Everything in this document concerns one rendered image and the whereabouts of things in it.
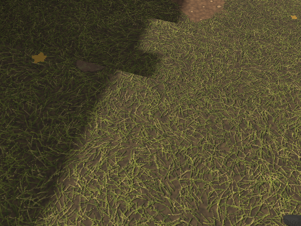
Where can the right robot hand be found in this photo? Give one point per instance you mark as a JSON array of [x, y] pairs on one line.
[[292, 220]]

